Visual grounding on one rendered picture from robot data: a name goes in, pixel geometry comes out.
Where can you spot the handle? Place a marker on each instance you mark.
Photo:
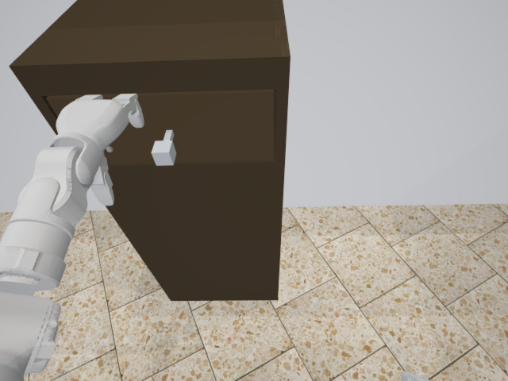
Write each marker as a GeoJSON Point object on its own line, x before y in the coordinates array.
{"type": "Point", "coordinates": [163, 151]}

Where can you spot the left robot upper arm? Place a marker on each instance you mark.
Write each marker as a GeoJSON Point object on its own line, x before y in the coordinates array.
{"type": "Point", "coordinates": [28, 328]}

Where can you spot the drawer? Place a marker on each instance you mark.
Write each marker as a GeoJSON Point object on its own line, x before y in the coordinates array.
{"type": "Point", "coordinates": [208, 126]}

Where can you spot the robot left hand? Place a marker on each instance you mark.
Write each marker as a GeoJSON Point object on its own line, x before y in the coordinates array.
{"type": "Point", "coordinates": [103, 121]}

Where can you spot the left robot forearm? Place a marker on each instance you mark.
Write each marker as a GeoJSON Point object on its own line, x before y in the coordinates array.
{"type": "Point", "coordinates": [33, 247]}

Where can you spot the cabinet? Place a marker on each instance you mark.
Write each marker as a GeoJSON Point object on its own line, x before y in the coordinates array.
{"type": "Point", "coordinates": [207, 231]}

